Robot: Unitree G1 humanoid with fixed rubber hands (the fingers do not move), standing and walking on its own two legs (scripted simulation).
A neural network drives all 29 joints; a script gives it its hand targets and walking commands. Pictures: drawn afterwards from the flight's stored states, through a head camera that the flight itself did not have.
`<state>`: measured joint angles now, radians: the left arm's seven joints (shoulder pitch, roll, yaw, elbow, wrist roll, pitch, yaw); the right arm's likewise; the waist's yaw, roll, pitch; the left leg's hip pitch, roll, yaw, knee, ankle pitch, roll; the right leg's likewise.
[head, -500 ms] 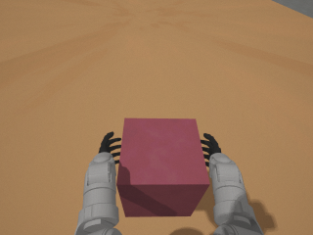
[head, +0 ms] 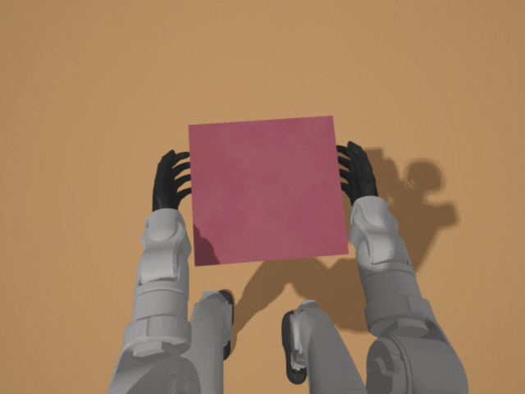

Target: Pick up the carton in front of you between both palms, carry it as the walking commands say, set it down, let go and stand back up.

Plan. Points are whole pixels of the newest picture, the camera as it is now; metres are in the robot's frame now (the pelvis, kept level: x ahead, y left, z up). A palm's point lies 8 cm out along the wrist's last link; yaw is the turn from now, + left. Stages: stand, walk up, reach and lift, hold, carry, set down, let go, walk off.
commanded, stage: set down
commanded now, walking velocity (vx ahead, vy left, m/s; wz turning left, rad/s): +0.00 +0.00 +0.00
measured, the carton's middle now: (263, 200) +0.41 +0.01 -0.15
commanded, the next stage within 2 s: none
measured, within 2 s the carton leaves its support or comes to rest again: neither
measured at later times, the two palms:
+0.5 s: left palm (184, 199) +0.42 +0.17 -0.21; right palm (332, 187) +0.46 -0.13 -0.21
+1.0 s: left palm (199, 205) +0.45 +0.17 -0.37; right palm (316, 187) +0.50 -0.13 -0.37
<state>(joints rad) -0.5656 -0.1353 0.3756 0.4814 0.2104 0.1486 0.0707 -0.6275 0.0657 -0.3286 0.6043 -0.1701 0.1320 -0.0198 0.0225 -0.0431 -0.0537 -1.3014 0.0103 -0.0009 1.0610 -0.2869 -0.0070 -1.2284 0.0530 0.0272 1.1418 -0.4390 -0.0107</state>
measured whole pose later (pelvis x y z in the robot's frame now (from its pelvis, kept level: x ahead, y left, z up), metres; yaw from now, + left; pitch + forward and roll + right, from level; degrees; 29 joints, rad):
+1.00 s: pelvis -0.04 +0.00 -0.23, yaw -1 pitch +46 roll +0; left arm -1.14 -0.04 0.53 0.62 0.17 0.26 0.15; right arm -1.32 -0.20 -0.28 0.91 -0.14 0.25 -0.02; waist 0.05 -0.02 0.07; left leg -2.26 -0.01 -0.02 1.87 -0.42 -0.03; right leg -2.17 0.08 0.01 1.99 -0.62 0.00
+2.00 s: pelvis -0.04 +0.00 -0.29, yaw +0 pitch +40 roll +3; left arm -1.39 0.17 0.59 1.00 0.12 0.18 0.04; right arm -1.49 -0.26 -0.17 1.10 -0.14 0.20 0.01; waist 0.08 0.05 0.26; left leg -2.32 -0.04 -0.02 2.08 -0.46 -0.07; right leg -2.25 0.10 0.02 2.22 -0.67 -0.01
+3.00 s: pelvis -0.04 +0.00 -0.23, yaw +0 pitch +44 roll +2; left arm -1.20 0.17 0.31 0.83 -0.13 0.14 0.19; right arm -1.43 -0.46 -0.06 1.10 0.10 0.16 -0.01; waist 0.11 -0.01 0.11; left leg -2.19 -0.04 -0.02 1.87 -0.44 -0.05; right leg -2.12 0.08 0.03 2.00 -0.64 0.00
